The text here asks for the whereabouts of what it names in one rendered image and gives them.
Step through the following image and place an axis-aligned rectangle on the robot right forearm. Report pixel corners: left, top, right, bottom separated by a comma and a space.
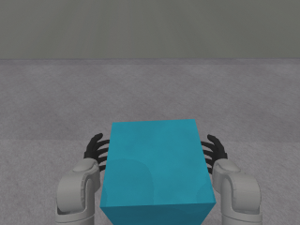
212, 158, 263, 225

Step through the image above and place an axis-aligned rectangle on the robot left forearm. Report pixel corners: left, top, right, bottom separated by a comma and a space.
54, 157, 101, 225

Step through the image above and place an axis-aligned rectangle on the robot right hand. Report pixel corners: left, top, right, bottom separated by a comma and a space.
201, 134, 228, 174

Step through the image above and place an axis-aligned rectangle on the robot left hand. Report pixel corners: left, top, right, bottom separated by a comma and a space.
83, 133, 110, 172

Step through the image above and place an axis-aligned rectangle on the carton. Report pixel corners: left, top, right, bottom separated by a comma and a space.
99, 119, 217, 225

